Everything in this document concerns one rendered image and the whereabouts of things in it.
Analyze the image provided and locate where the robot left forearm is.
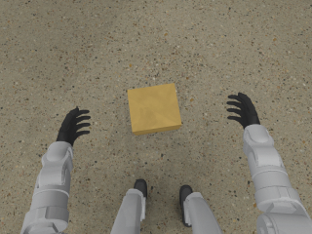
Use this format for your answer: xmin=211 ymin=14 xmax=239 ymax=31
xmin=20 ymin=141 xmax=74 ymax=234

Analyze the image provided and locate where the right robot hand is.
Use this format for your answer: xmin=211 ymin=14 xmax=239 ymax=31
xmin=226 ymin=92 xmax=260 ymax=129

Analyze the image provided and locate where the carton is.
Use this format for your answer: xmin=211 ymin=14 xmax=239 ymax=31
xmin=127 ymin=83 xmax=182 ymax=136

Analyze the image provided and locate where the robot right upper arm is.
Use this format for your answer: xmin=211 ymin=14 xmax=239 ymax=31
xmin=256 ymin=212 xmax=312 ymax=234

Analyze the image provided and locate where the left robot hand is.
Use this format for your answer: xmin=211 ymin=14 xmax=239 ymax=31
xmin=56 ymin=107 xmax=91 ymax=147

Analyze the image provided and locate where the robot left foot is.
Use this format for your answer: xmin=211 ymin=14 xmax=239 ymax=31
xmin=134 ymin=178 xmax=147 ymax=201

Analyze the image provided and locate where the robot right forearm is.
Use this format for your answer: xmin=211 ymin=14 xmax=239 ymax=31
xmin=243 ymin=124 xmax=312 ymax=222

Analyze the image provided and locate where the robot left shin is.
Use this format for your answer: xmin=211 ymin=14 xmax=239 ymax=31
xmin=123 ymin=188 xmax=143 ymax=200

